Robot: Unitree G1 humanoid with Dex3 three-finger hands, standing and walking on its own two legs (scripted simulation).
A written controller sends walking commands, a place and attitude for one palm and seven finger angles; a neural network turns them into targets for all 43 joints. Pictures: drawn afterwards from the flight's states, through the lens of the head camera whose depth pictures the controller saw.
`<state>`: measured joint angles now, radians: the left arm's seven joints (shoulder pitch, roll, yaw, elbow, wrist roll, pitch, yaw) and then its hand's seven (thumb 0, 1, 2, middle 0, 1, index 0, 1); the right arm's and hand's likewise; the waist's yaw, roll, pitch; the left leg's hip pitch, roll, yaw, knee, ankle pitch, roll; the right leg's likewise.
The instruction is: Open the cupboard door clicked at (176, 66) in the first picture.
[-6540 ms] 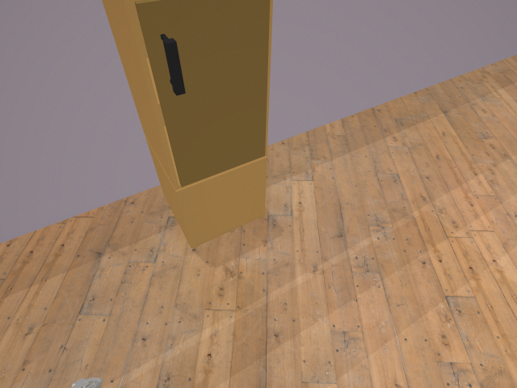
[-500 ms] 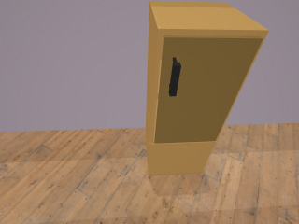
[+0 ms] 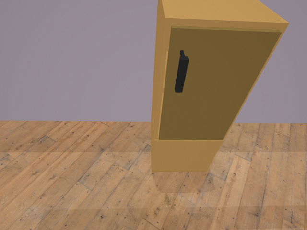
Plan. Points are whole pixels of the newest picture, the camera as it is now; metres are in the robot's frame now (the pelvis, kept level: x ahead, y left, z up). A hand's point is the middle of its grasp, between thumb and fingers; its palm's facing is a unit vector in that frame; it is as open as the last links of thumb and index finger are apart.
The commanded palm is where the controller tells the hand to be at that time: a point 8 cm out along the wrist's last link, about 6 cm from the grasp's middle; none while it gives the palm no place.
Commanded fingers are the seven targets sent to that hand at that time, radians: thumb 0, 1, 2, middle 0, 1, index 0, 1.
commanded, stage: shuffle to correct the standing spot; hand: left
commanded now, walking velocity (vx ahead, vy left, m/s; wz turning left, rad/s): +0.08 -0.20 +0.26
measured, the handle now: (180, 71) +0.60 -0.05 +0.11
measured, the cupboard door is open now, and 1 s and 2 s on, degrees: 0 0 0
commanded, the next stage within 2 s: come to a stop and stand still in 1.12 s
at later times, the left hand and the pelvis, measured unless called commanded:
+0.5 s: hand out of the picture +0.07 +0.13 -0.17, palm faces +0.05 -0.98 -0.18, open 7.3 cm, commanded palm none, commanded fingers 0.00 0.90 0.90 -0.20 -0.30 -0.20 -0.30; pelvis +0.04 -0.06 +0.00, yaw +2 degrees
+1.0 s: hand out of the picture +0.15 +0.01 -0.18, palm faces +0.04 -0.99 -0.15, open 7.3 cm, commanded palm none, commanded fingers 0.00 0.90 0.90 -0.20 -0.30 -0.20 -0.30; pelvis +0.10 -0.18 +0.00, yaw +2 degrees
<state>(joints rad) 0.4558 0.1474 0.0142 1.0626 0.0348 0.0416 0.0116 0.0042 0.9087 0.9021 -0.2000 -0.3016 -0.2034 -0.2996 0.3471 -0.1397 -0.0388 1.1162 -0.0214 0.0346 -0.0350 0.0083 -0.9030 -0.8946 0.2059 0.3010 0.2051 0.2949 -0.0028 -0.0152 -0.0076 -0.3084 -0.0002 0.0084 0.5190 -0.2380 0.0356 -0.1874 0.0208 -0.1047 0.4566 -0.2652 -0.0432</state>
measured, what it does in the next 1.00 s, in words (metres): steps to the right: right foot, then left foot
